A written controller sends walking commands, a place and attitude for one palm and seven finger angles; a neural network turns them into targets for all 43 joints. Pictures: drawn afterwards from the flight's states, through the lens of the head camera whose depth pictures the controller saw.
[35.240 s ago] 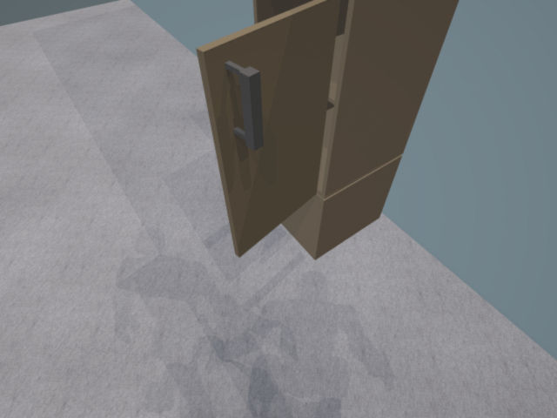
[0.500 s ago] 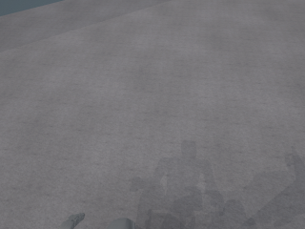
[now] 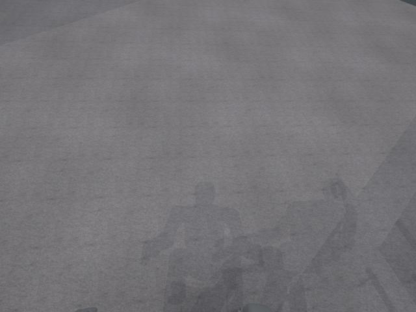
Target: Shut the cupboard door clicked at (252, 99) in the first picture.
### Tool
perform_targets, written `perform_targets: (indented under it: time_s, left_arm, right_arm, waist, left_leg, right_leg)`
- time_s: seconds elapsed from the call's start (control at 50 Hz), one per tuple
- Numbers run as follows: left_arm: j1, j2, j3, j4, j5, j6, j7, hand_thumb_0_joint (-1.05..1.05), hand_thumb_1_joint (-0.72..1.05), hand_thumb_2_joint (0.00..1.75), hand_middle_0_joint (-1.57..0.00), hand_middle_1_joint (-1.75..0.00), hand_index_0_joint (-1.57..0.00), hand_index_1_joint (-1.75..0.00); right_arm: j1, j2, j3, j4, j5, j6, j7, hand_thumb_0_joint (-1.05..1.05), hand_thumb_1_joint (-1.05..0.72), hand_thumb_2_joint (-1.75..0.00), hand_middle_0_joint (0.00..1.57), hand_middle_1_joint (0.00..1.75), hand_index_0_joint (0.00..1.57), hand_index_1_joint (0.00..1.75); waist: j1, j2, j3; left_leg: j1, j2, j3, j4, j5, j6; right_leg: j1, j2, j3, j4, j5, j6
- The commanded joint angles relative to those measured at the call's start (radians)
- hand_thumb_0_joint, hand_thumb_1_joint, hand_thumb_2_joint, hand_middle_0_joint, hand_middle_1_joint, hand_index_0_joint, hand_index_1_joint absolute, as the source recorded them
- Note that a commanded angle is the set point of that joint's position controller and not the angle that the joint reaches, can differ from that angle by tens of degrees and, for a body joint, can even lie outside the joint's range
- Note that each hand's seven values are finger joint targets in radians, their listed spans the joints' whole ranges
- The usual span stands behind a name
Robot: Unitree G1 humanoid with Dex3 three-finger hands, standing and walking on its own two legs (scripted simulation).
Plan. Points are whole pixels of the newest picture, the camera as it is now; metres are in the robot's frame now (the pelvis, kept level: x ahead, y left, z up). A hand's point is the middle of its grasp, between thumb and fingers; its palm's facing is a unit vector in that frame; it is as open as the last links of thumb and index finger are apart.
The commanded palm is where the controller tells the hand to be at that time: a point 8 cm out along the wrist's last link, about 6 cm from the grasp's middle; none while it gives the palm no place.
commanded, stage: turn to face it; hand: left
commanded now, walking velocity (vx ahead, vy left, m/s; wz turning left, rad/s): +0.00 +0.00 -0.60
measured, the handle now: out of the picture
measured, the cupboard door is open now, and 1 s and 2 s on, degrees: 63 63 63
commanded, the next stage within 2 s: take the last steps up to it in 1.88 s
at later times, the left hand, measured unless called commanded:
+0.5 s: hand (145, 298) +0.16 +0.14 -0.17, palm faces -0.26 -0.94 -0.22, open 7.4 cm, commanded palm none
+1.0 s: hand (185, 235) +0.30 +0.07 -0.16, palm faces -0.58 -0.78 -0.24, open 7.4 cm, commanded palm none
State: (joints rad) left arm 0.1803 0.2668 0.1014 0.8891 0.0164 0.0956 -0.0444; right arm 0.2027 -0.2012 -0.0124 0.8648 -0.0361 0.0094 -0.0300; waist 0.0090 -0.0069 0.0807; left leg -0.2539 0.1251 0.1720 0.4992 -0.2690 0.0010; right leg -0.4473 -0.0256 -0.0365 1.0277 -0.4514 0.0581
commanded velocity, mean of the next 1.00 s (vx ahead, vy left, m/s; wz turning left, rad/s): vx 0.00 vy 0.00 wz -0.60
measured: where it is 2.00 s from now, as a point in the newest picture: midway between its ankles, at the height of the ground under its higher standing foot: outside the picture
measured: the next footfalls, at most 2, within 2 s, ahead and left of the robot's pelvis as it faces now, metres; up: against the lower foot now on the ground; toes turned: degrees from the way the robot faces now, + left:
right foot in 0.16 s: +0.01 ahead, -0.14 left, +0.00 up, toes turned -11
left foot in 0.58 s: +0.16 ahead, +0.07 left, +0.00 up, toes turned -18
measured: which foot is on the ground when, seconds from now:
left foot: down 0.00-0.16, up 0.18-0.56, down 0.58-1.00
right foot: up 0.00-0.14, down 0.16-0.58, up 0.60-1.00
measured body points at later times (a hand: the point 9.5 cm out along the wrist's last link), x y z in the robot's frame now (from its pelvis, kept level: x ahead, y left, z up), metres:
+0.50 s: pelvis +0.04 -0.03 +0.00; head +0.10 -0.04 +0.44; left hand +0.17 +0.19 -0.15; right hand +0.07 -0.31 -0.14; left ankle +0.09 +0.10 -0.70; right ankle -0.02 -0.13 -0.74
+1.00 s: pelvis +0.08 -0.03 -0.01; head +0.11 -0.06 +0.44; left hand +0.33 +0.11 -0.14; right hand -0.05 -0.26 -0.15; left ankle +0.12 +0.09 -0.74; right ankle -0.01 -0.12 -0.73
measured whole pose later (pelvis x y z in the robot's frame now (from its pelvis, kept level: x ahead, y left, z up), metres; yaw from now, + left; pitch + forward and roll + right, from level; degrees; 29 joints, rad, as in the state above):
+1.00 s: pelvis +0.08 -0.03 -0.01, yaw -36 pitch +1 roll -2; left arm 0.12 0.26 0.08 0.87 0.02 0.08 -0.05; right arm 0.27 -0.25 -0.04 0.90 -0.03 0.02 -0.01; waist -0.03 0.04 0.08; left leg -0.23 0.19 0.28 0.61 -0.37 -0.03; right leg -0.31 -0.03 -0.09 0.66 -0.33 0.02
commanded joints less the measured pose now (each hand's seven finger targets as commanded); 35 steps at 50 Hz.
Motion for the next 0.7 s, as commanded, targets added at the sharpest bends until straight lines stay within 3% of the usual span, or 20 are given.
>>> perform_targets:
  time_s: [0.0, 0.04, 0.08, 0.1, 0.12, 0.14, 0.16, 0.18, 0.2, 0.24, 0.28, 0.42, 0.5, 0.52, 0.54, 0.56, 0.58, 0.6, 0.62, 0.68]
  left_arm:
    - [-0.071, 0.023, -0.008, -0.106, 0.002, -0.037, 0.0, 0.0, 0.9, 0.9, -0.2, -0.3, -0.2, -0.3]
    - [-0.058, 0.028, -0.01, -0.105, 0.003, -0.043, 0.002, 0.0, 0.9, 0.9, -0.2, -0.3, -0.2, -0.3]
    - [0.0, 0.045, -0.006, -0.087, 0.002, -0.049, 0.004, 0.0, 0.9, 0.9, -0.2, -0.3, -0.2, -0.3]
    - [0.066, 0.077, 0.002, -0.067, 0.004, -0.057, 0.008, 0.0, 0.9, 0.9, -0.2, -0.3, -0.2, -0.3]
    - [0.126, 0.175, 0.02, -0.051, 0.016, -0.07, 0.021, 0.0, 0.9, 0.9, -0.2, -0.3, -0.2, -0.3]
    - [0.158, 0.257, 0.032, -0.038, 0.012, -0.076, 0.036, 0.0, 0.9, 0.9, -0.2, -0.3, -0.2, -0.3]
    - [0.17, 0.259, 0.031, -0.037, 0.002, -0.073, 0.048, 0.0, 0.9, 0.9, -0.2, -0.3, -0.2, -0.3]
    - [0.124, 0.22, 0.03, -0.048, 0.004, -0.072, 0.056, 0.0, 0.9, 0.9, -0.2, -0.3, -0.2, -0.3]
    - [0.075, 0.197, 0.026, -0.057, 0.004, -0.076, 0.06, 0.0, 0.9, 0.9, -0.2, -0.3, -0.2, -0.3]
    - [0.013, 0.147, 0.007, -0.072, -0.001, -0.079, 0.062, 0.0, 0.9, 0.9, -0.2, -0.3, -0.2, -0.3]
    - [0.027, 0.147, 0.005, -0.073, 0.0, -0.088, 0.058, 0.0, 0.9, 0.9, -0.2, -0.3, -0.2, -0.3]
    - [0.057, 0.173, 0.016, -0.062, 0.008, -0.08, 0.056, 0.0, 0.9, 0.9, -0.2, -0.3, -0.2, -0.3]
    - [-0.006, 0.17, 0.019, -0.072, 0.006, -0.07, 0.055, 0.0, 0.9, 0.9, -0.2, -0.3, -0.2, -0.3]
    - [-0.023, 0.15, 0.015, -0.075, -0.001, -0.066, 0.055, 0.0, 0.9, 0.9, -0.2, -0.3, -0.2, -0.3]
    - [0.006, 0.092, 0.004, -0.084, -0.008, -0.062, 0.053, 0.0, 0.9, 0.9, -0.2, -0.3, -0.2, -0.3]
    - [0.054, 0.052, -0.006, -0.094, -0.017, -0.059, 0.045, 0.0, 0.9, 0.9, -0.2, -0.3, -0.2, -0.3]
    - [0.033, 0.084, -0.002, -0.096, -0.008, -0.056, 0.045, 0.0, 0.9, 0.9, -0.2, -0.3, -0.2, -0.3]
    - [0.019, 0.084, 0.005, -0.095, 0.002, -0.054, 0.038, 0.0, 0.9, 0.9, -0.2, -0.3, -0.2, -0.3]
    - [0.024, 0.083, 0.012, -0.079, 0.007, -0.051, 0.031, 0.0, 0.9, 0.9, -0.2, -0.3, -0.2, -0.3]
    - [0.001, 0.067, 0.007, -0.077, 0.002, -0.038, 0.013, 0.0, 0.9, 0.9, -0.2, -0.3, -0.2, -0.3]
  right_arm:
    - [0.08, -0.226, -0.08, -0.024, 0.004, -0.01, -0.006, 0.0, -0.9, -0.9, 0.2, 0.3, 0.2, 0.3]
    - [0.071, -0.236, -0.087, -0.022, 0.005, -0.005, 0.001, 0.0, -0.9, -0.9, 0.2, 0.3, 0.2, 0.3]
    - [0.034, -0.243, -0.091, -0.025, 0.01, -0.001, 0.005, 0.0, -0.9, -0.9, 0.2, 0.3, 0.2, 0.3]
    - [0.013, -0.239, -0.092, -0.032, 0.016, 0.0, 0.008, 0.0, -0.9, -0.9, 0.2, 0.3, 0.2, 0.3]
    - [0.009, -0.174, -0.082, -0.056, 0.027, 0.004, 0.014, 0.0, -0.9, -0.9, 0.2, 0.3, 0.2, 0.3]
    - [-0.053, -0.116, -0.06, -0.106, 0.022, 0.01, 0.017, 0.0, -0.9, -0.9, 0.2, 0.3, 0.2, 0.3]
    - [-0.052, -0.148, -0.058, -0.103, 0.025, 0.025, 0.007, 0.0, -0.9, -0.9, 0.2, 0.3, 0.2, 0.3]
    - [-0.089, -0.132, -0.059, -0.103, 0.024, 0.024, 0.006, 0.0, -0.9, -0.9, 0.2, 0.3, 0.2, 0.3]
    - [-0.077, -0.136, -0.061, -0.088, 0.023, 0.02, 0.003, 0.0, -0.9, -0.9, 0.2, 0.3, 0.2, 0.3]
    - [-0.054, -0.15, -0.063, -0.059, 0.021, 0.02, 0.011, 0.0, -0.9, -0.9, 0.2, 0.3, 0.2, 0.3]
    - [-0.035, -0.132, -0.06, -0.049, 0.021, 0.021, 0.016, 0.0, -0.9, -0.9, 0.2, 0.3, 0.2, 0.3]
    - [-0.094, -0.123, -0.057, -0.079, 0.03, 0.016, 0.01, 0.0, -0.9, -0.9, 0.2, 0.3, 0.2, 0.3]
    - [-0.012, -0.127, -0.058, -0.063, 0.036, 0.004, 0.004, 0.0, -0.9, -0.9, 0.2, 0.3, 0.2, 0.3]
    - [0.038, -0.145, -0.061, -0.046, 0.035, -0.003, 0.001, 0.0, -0.9, -0.9, 0.2, 0.3, 0.2, 0.3]
    - [0.076, -0.214, -0.072, -0.039, 0.025, -0.015, -0.002, 0.0, -0.9, -0.9, 0.2, 0.3, 0.2, 0.3]
    - [0.109, -0.3, -0.085, -0.047, 0.013, -0.018, -0.005, 0.0, -0.9, -0.9, 0.2, 0.3, 0.2, 0.3]
    - [0.114, -0.296, -0.078, -0.058, 0.006, -0.01, -0.009, 0.0, -0.9, -0.9, 0.2, 0.3, 0.2, 0.3]
    - [0.077, -0.259, -0.069, -0.069, 0.002, -0.013, -0.013, 0.0, -0.9, -0.9, 0.2, 0.3, 0.2, 0.3]
    - [0.04, -0.237, -0.062, -0.075, 0.0, -0.019, -0.017, 0.0, -0.9, -0.9, 0.2, 0.3, 0.2, 0.3]
    - [0.017, -0.2, -0.052, -0.083, 0.002, -0.017, -0.019, 0.0, -0.9, -0.9, 0.2, 0.3, 0.2, 0.3]
  waist:
    - [-0.056, 0.21, -0.137]
    - [-0.054, 0.24, -0.142]
    - [-0.014, 0.213, -0.153]
    - [0.025, 0.14, -0.17]
    - [0.059, -0.138, -0.176]
    - [0.08, -0.338, -0.124]
    - [0.08, -0.255, -0.144]
    - [0.062, -0.211, -0.086]
    - [0.037, -0.267, -0.089]
    - [0.002, -0.201, -0.102]
    - [-0.004, -0.139, -0.143]
    - [0.015, -0.14, -0.118]
    - [-0.034, -0.148, -0.116]
    - [-0.059, -0.114, -0.128]
    - [-0.059, 0.089, -0.17]
    - [-0.049, 0.339, -0.213]
    - [-0.062, 0.251, -0.196]
    - [-0.042, 0.167, -0.15]
    - [-0.022, 0.215, -0.146]
    - [-0.015, 0.192, -0.123]
  left_leg:
    - [0.205, 0.234, -0.109, -0.099, 0.464, 0.124]
    - [0.198, 0.245, -0.091, -0.063, 0.473, 0.116]
    - [0.134, 0.232, -0.045, 0.017, 0.407, 0.068]
    - [0.054, 0.198, -0.012, 0.118, 0.316, 0.023]
    - [-0.138, 0.09, 0.049, 0.313, 0.036, -0.043]
    - [-0.355, -0.04, 0.005, 0.533, -0.387, -0.08]
    - [-0.369, -0.023, -0.129, 0.654, -0.366, -0.07]
    - [-0.439, -0.011, -0.168, 0.689, -0.304, -0.068]
    - [-0.462, -0.006, -0.176, 0.702, -0.26, -0.077]
    - [-0.392, 0.0, -0.18, 0.676, -0.151, -0.092]
    - [-0.344, -0.028, -0.157, 0.609, -0.123, -0.101]
    - [-0.275, -0.075, -0.147, 0.384, -0.144, -0.099]
    - [-0.047, -0.106, -0.142, 0.094, -0.015, -0.082]
    - [0.08, -0.086, -0.149, -0.038, 0.095, -0.079]
    - [0.192, 0.073, -0.304, -0.149, 0.198, -0.034]
    - [0.276, 0.321, -0.522, -0.162, 0.427, 0.087]
    - [0.195, 0.375, -0.532, -0.154, 0.44, 0.166]
    - [0.135, 0.335, -0.474, -0.174, 0.436, 0.163]
    - [0.138, 0.291, -0.419, -0.162, 0.497, 0.143]
    - [0.149, 0.217, -0.236, -0.138, 0.547, 0.122]
  right_leg:
    - [-0.005, 0.003, -0.046, -0.183, -0.003, -0.008]
    - [0.049, 0.015, -0.068, -0.277, 0.011, -0.021]
    - [0.182, 0.025, -0.078, -0.455, 0.154, -0.041]
    - [0.306, 0.01, -0.054, -0.581, 0.282, -0.058]
    - [0.452, -0.176, 0.194, -0.699, 0.449, -0.12]
    - [0.451, -0.352, 0.45, -0.699, 0.777, -0.222]
    - [0.414, -0.38, 0.441, -0.703, 0.72, -0.288]
    - [0.401, -0.322, 0.4, -0.704, 0.689, -0.279]
    - [0.416, -0.289, 0.397, -0.689, 0.694, -0.267]
    - [0.381, -0.219, 0.279, -0.654, 0.753, -0.239]
    - [0.392, -0.194, 0.241, -0.634, 0.813, -0.23]
    - [0.357, -0.195, 0.352, -0.625, 0.751, -0.259]
    - [0.224, -0.149, 0.377, -0.551, 0.68, -0.2]
    - [0.149, -0.102, 0.35, -0.499, 0.584, -0.156]
    - [0.052, 0.014, 0.264, -0.374, 0.337, -0.097]
    - [-0.079, 0.105, 0.108, -0.122, -0.167, -0.037]
    - [-0.057, 0.063, 0.114, 0.063, -0.221, -0.039]
    - [-0.075, 0.038, 0.113, 0.144, -0.159, -0.028]
    - [-0.106, 0.024, 0.109, 0.19, -0.113, -0.014]
    - [-0.103, -0.003, 0.066, 0.171, -0.028, 0.004]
